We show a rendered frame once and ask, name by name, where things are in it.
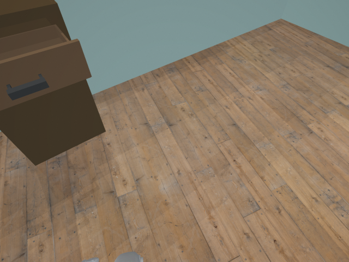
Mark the cabinet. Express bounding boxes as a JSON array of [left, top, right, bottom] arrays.
[[0, 0, 106, 166]]

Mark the drawer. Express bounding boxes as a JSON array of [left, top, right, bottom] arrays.
[[0, 25, 92, 111]]

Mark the handle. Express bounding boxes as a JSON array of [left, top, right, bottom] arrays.
[[6, 74, 49, 100]]

